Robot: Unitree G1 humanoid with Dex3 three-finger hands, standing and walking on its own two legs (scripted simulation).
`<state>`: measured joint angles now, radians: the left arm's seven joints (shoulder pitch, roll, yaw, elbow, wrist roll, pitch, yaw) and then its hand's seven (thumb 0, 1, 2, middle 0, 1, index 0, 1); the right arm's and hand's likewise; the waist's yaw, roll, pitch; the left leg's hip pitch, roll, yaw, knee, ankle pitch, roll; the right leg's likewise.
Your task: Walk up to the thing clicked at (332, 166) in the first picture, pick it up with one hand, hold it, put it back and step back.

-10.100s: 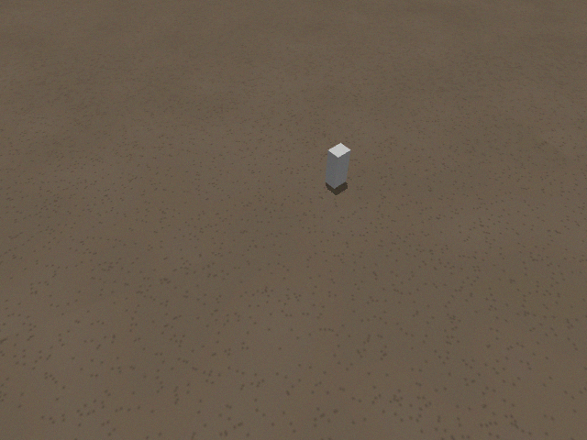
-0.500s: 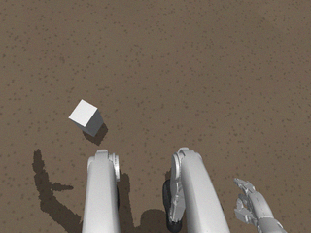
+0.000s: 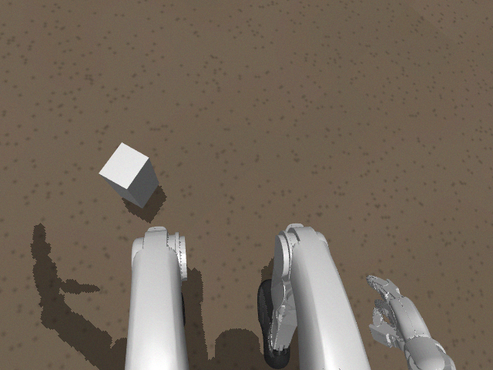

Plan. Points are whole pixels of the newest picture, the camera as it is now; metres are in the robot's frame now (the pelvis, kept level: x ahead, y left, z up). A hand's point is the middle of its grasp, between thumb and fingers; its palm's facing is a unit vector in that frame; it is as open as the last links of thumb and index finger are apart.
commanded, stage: go down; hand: left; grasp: from the side
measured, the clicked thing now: (133, 179) +0.46 +0.23 -0.32
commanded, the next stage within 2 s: approach in 0.52 s
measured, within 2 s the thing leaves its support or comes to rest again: neither
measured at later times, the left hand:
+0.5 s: hand out of the picture +0.37 +0.43 -0.01, palm faces +0.29 -0.95 -0.13, open 17.5 cm
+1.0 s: hand (17, 195) +0.37 +0.38 -0.14, palm faces +0.23 -0.97 +0.03, open 17.5 cm
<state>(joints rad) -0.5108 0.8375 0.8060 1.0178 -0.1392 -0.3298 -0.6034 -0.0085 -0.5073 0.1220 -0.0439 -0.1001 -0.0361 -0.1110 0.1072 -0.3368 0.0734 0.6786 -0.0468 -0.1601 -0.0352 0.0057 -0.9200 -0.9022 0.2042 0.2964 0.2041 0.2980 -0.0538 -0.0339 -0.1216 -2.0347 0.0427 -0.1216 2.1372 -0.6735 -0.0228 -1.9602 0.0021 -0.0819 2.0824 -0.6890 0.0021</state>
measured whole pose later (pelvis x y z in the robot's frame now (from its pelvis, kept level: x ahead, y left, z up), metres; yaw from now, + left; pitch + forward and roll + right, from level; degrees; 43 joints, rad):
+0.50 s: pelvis +0.00 +0.00 -0.02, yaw +0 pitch +32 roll -6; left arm -0.54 0.86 0.83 1.03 -0.15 -0.35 -0.62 -0.01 -0.56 0.11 -0.04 -0.10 -0.04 -0.11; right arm 0.12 -0.35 0.08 0.69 -0.05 -0.15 -0.02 0.01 -0.92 -0.90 0.20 0.30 0.20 0.30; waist -0.07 -0.04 -0.10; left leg -2.09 0.04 -0.13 2.20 -0.67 -0.02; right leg -2.02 0.00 -0.08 2.14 -0.69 0.01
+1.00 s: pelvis -0.01 +0.01 -0.08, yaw -3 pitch +28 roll -8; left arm -0.57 0.77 0.79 1.19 -0.27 -0.65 -0.66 -0.01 -0.56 0.05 -0.06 -0.08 -0.05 -0.10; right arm 0.03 -0.35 0.16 0.69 -0.11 -0.19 0.02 0.01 -0.92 -0.90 0.20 0.30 0.20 0.30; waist -0.11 -0.11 0.00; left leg -2.21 0.04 -0.17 2.40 -0.69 -0.02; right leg -2.12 0.02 -0.11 2.31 -0.69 0.02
